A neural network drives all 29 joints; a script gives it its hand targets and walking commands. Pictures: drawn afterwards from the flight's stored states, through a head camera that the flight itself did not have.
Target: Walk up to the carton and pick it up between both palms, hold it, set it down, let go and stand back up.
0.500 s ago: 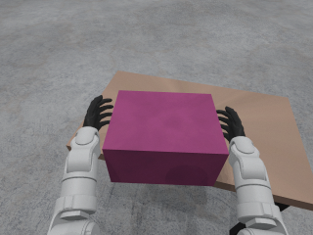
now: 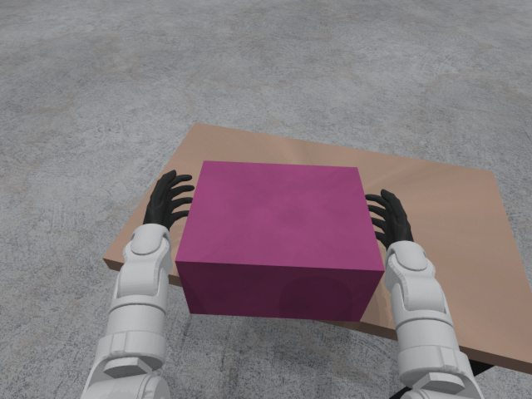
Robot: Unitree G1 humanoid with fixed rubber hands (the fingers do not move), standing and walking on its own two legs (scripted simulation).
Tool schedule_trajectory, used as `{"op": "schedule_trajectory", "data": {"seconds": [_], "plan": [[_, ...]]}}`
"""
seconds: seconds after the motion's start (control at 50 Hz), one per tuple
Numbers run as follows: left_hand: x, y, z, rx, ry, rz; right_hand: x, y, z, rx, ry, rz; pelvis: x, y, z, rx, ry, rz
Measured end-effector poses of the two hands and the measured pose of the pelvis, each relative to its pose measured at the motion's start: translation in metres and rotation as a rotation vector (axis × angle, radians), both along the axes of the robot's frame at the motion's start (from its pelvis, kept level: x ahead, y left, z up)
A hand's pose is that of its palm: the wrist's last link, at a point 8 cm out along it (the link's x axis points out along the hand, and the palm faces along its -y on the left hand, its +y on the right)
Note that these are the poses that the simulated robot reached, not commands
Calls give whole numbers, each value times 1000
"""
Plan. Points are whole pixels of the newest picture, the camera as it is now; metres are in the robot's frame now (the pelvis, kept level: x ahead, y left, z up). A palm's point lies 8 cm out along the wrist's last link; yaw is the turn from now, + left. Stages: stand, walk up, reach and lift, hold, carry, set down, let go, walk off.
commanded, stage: set down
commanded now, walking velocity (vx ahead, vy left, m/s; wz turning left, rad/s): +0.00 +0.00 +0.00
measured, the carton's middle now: (277, 237) +0.39 +0.02 +0.03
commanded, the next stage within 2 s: none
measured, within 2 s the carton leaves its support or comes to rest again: rests again in 1.06 s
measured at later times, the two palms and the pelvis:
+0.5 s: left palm (163, 225) +0.37 +0.21 +0.05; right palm (384, 243) +0.38 -0.16 +0.03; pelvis +0.00 +0.00 +0.00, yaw +0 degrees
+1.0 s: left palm (169, 223) +0.40 +0.21 +0.03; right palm (376, 240) +0.41 -0.15 +0.01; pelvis +0.02 +0.01 -0.01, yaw +0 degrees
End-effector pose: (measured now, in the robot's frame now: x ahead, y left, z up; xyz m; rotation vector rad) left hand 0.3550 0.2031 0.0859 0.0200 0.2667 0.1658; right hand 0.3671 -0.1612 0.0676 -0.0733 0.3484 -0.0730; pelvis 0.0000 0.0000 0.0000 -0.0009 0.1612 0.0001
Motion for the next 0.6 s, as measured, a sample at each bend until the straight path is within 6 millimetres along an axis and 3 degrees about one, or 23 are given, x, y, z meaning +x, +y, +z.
{"op": "schedule_trajectory", "data": {"seconds": [0.6], "plan": [[24, 8, -39, 5, 11, -6, 22, 8, -40, 13, 13, -11, 5, 2, -3, 0, 143, 2]]}}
